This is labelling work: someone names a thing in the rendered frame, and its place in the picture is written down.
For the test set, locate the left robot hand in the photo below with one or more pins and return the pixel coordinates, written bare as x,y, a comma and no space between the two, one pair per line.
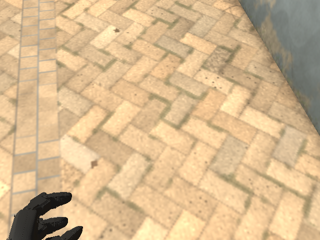
27,224

